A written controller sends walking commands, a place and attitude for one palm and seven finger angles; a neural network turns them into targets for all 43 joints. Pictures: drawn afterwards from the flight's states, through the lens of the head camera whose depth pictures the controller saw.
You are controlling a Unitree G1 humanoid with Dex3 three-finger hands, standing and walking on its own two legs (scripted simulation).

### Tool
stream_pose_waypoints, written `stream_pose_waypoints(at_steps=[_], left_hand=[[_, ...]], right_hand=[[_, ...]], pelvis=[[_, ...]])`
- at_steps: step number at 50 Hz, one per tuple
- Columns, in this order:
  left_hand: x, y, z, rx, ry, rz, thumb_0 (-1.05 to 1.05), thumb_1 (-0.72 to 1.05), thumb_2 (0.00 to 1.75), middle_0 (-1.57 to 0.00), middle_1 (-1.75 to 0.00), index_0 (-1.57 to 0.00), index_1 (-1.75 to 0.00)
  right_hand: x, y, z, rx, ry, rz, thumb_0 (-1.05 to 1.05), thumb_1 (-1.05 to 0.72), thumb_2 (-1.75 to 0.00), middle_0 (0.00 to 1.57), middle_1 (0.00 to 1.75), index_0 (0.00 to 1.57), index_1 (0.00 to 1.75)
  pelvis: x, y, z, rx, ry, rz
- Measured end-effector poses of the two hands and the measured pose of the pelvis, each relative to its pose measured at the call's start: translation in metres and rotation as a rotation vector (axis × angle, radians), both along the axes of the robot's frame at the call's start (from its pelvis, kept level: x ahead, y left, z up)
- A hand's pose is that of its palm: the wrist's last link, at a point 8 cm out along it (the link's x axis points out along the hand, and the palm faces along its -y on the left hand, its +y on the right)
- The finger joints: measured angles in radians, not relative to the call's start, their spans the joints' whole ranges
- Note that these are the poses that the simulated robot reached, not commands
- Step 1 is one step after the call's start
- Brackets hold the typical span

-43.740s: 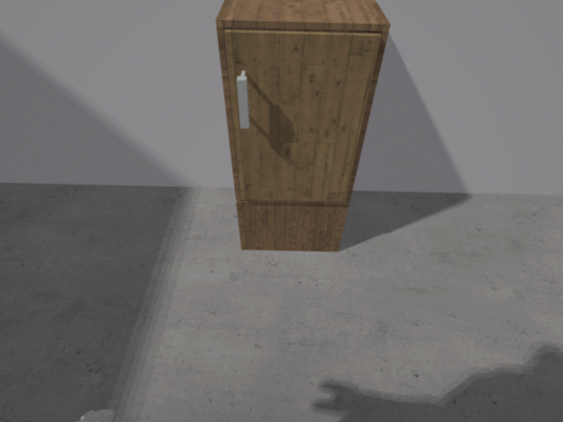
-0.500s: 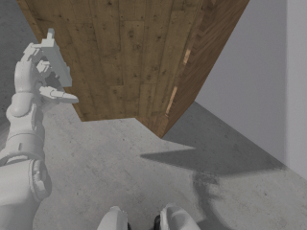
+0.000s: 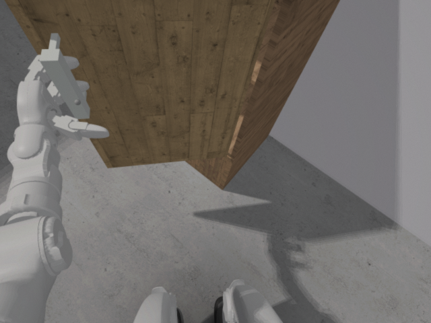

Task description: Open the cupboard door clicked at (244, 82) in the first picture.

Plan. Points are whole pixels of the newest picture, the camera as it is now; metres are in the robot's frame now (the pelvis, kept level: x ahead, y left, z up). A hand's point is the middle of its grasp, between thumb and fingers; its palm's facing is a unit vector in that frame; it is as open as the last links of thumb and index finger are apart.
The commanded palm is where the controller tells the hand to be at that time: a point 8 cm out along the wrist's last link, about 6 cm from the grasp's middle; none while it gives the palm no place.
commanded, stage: slide the fingers in behind the handle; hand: left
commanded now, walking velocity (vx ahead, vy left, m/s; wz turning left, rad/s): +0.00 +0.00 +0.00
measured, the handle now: (69, 79) +0.54 +0.23 +0.07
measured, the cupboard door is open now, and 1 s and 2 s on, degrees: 48 47 82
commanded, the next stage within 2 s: close the thumb around the handle in 0.14 s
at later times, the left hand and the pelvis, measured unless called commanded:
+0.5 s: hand (74, 101) +0.50 +0.22 +0.06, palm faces +0.08 -1.00 +0.00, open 12.0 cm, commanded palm +0.47 +0.26 +0.07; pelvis +0.00 +0.01 +0.00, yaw +0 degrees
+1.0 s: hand (84, 100) +0.50 +0.20 +0.06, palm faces +0.09 -1.00 -0.01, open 5.8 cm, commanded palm +0.47 +0.25 +0.07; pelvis +0.00 +0.00 +0.00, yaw +0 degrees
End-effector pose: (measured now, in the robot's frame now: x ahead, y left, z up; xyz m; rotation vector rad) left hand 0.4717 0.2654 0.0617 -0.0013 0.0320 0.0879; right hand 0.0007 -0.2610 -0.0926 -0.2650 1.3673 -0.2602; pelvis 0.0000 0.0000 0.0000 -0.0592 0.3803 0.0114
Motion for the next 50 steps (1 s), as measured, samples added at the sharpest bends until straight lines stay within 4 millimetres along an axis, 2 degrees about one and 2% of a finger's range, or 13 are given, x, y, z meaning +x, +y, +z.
stream_pose_waypoints(at_steps=[14,18,26,42,50], left_hand=[[0.002,0.005,0.0,-0.005,0.008,-0.01,-0.01,-0.5,0.3,-0.3,-1.2,-0.33,-1.22],[0.003,0.005,0.0,-0.003,0.004,-0.012,-0.01,-0.45,0.32,-0.31,-1.21,-0.34,-1.23],[-0.001,0.004,0.003,-0.002,-0.01,-0.012,-0.01,-0.16,0.45,-0.33,-1.24,-0.34,-1.25],[0.003,-0.008,0.001,0.001,-0.002,-0.008,0.0,0.67,0.8,-0.39,-1.32,-0.38,-1.33],[0.003,-0.011,0.001,0.011,0.001,0.006,0.0,0.7,0.84,-0.36,-1.34,-0.37,-1.35]], right_hand=[[0.008,0.003,0.002,-0.001,-0.012,0.006,0.01,-0.91,-0.9,0.2,0.3,0.21,0.3],[0.009,0.004,0.002,-0.005,-0.013,0.009,0.01,-0.91,-0.9,0.2,0.3,0.21,0.3],[0.01,0.008,0.001,0.009,-0.012,0.008,0.01,-0.91,-0.9,0.2,0.3,0.21,0.3],[0.006,0.009,-0.003,0.017,-0.01,0.006,0.01,-0.91,-0.9,0.2,0.3,0.21,0.3],[0.002,0.006,-0.003,0.019,-0.002,0.0,0.01,-0.91,-0.9,0.2,0.3,0.21,0.3]], pelvis=[[0.002,0.002,0.001,-0.004,-0.002,0.001],[0.002,0.004,0.0,-0.006,0.002,0.002],[0.004,0.007,0.002,-0.007,-0.004,0.0],[0.001,0.006,0.0,-0.002,-0.003,0.001],[0.001,0.003,0.0,0.002,-0.003,-0.001]])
